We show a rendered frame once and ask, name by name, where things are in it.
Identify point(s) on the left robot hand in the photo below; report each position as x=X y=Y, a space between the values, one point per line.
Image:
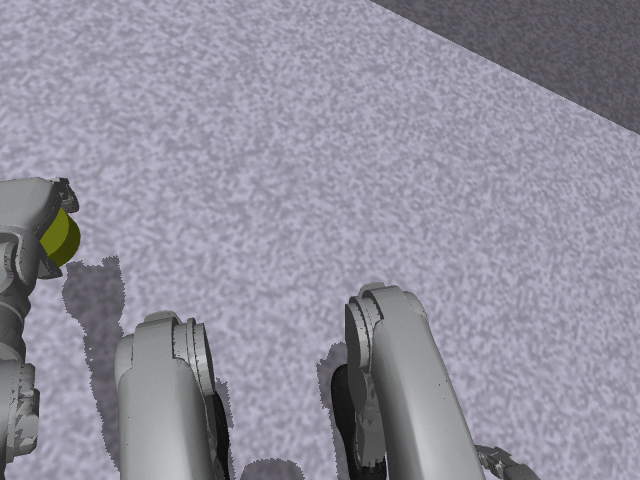
x=32 y=204

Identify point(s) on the left robot foot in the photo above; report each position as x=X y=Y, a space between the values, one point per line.
x=222 y=437

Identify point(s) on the right robot hand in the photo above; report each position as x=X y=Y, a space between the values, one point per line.
x=502 y=465

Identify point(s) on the right robot foot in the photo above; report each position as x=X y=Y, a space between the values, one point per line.
x=344 y=413

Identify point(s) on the tin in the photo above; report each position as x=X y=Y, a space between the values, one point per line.
x=62 y=239

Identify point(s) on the left robot arm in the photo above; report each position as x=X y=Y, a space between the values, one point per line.
x=20 y=253

